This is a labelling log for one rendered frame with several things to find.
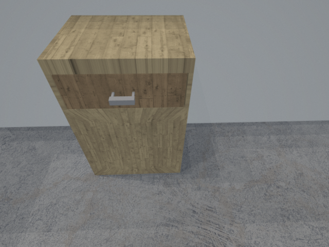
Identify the drawer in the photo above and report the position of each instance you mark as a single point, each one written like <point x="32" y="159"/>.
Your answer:
<point x="92" y="91"/>

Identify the handle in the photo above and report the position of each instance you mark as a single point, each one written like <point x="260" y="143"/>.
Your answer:
<point x="122" y="100"/>

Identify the cabinet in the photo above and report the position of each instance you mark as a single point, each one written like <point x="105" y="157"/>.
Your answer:
<point x="124" y="140"/>

